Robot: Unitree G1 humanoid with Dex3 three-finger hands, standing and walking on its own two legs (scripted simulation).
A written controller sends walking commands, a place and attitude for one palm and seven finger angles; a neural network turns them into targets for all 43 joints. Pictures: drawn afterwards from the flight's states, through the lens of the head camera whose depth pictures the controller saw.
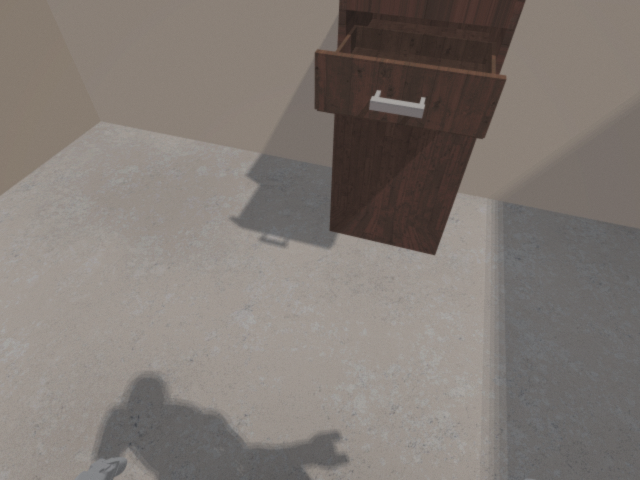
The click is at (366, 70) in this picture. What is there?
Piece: drawer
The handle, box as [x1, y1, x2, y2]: [369, 90, 425, 117]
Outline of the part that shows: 370,99 369,109 421,117 425,98 421,97 419,104 380,97 380,91 377,90 375,95 372,96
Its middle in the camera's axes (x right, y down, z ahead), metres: +0.17 -0.31 +0.87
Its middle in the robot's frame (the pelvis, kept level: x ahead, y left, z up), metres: +0.87 -0.13 +0.05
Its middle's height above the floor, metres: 0.82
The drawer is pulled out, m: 0.30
